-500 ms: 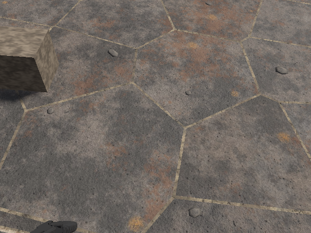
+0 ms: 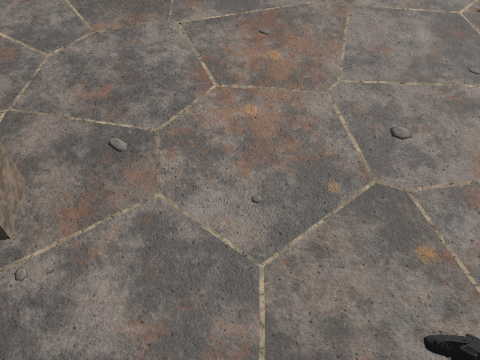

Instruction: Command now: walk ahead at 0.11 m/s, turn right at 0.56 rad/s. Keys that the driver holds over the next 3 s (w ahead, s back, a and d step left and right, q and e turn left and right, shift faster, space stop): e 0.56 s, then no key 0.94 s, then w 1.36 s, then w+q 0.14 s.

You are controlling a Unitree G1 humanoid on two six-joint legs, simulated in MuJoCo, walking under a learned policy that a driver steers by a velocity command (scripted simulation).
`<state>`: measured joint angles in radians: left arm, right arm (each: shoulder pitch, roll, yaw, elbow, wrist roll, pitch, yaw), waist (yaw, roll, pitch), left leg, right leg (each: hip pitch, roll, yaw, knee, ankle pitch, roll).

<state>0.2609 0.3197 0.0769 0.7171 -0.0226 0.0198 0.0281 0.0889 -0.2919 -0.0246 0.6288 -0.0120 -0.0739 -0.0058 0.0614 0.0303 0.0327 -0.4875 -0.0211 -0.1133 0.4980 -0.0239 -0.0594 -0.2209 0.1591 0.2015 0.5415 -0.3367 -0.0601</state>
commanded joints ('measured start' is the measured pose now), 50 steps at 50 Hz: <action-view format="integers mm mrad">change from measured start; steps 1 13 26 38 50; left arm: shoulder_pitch -39 -46 -71 -80 -105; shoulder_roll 43 61 177 129 56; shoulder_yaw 3 10 46 16 -5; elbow -102 -136 -174 -152 -102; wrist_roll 20 7 36 32 40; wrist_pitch -13 41 -11 12 5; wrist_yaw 2 -6 -12 -4 -10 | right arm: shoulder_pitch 114 12 -22 -16 16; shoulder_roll -196 -132 -128 -85 -84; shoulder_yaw -67 -69 -92 -64 -42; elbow -57 -37 -10 11 37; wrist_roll -23 -10 6 24 -5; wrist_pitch -22 64 80 75 29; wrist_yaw -17 -33 -36 -5 9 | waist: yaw -81 -70 -54 -20 -48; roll -5 125 -164 -188 63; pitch -226 -149 -71 -101 -64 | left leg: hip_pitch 410 314 -209 79 274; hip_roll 233 291 51 37 125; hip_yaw -154 -10 40 81 -11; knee -92 -194 628 246 -108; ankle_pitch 386 113 -449 -363 -131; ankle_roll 121 300 10 -19 103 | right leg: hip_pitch -91 -250 73 64 2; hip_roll -110 -197 -414 -358 -161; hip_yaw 105 -179 182 141 -25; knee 269 429 -227 -152 -66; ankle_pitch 105 -75 315 447 198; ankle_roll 0 145 -186 -182 37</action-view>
